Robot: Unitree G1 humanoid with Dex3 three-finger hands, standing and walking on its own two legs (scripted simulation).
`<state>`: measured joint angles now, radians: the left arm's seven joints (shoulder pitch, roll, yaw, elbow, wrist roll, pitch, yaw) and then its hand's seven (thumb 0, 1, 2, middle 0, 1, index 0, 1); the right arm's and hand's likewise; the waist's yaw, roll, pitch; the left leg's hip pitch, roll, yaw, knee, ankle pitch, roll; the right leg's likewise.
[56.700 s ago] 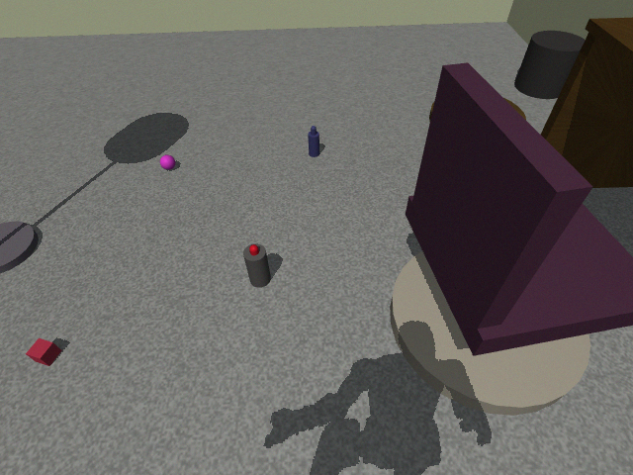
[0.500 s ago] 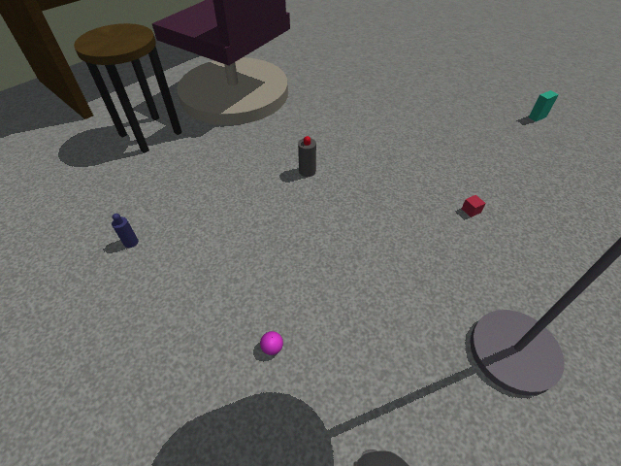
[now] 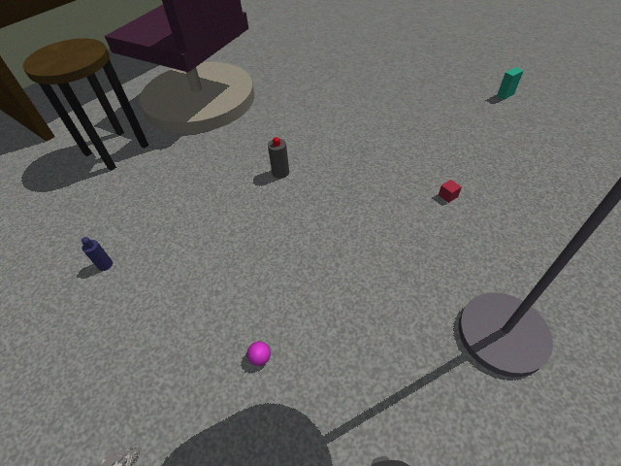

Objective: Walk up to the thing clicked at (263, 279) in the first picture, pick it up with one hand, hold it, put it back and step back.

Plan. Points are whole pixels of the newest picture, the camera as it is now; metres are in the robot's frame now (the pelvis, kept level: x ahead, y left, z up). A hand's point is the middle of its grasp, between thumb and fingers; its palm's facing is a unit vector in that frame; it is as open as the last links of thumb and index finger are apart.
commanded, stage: walk up
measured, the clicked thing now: (278, 156) +1.47 +0.18 -0.65
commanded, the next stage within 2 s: stand in 0.50 s
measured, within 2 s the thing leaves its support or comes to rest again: neither
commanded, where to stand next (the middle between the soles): +0.07 +0.01 m, yaw +0 degrees
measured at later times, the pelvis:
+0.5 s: pelvis +0.01 +0.01 +0.02, yaw -3 degrees
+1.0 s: pelvis +0.03 +0.01 +0.03, yaw +1 degrees
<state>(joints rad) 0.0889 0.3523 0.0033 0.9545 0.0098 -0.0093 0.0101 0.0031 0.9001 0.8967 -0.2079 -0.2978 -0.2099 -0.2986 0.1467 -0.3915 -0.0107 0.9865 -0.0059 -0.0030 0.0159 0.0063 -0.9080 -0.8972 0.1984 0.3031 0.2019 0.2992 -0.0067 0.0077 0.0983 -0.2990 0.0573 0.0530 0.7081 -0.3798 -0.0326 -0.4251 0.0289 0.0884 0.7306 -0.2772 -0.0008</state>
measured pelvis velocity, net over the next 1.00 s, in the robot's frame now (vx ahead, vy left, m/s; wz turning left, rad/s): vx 0.03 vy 0.01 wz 0.02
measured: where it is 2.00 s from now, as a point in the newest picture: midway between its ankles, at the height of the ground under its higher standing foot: outside the picture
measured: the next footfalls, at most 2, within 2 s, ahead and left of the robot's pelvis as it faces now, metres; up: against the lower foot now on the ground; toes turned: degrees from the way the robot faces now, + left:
none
